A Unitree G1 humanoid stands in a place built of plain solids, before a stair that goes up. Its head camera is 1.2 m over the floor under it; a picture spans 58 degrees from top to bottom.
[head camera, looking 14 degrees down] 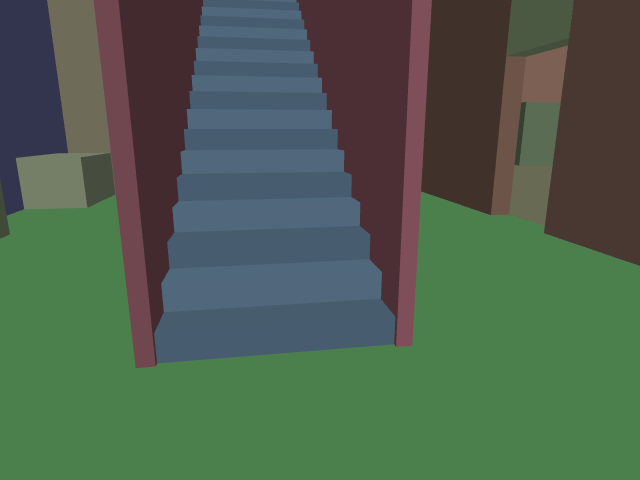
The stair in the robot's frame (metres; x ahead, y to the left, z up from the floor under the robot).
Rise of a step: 0.18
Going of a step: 0.28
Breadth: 1.33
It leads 9 degrees to the left of straight ahead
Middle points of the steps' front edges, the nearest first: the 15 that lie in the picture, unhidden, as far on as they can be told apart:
2.19 0.22 0.18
2.47 0.27 0.35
2.75 0.31 0.53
3.03 0.36 0.70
3.31 0.40 0.88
3.58 0.45 1.05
3.86 0.49 1.23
4.14 0.54 1.40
4.42 0.59 1.58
4.70 0.63 1.75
4.98 0.68 1.93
5.26 0.72 2.10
5.54 0.77 2.28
5.82 0.81 2.45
6.09 0.86 2.63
